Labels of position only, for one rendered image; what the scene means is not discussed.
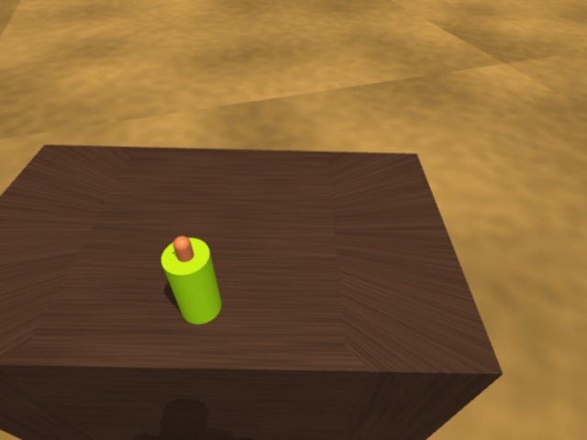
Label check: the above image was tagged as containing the bottle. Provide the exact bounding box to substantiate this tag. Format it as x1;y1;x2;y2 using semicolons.
161;236;222;325

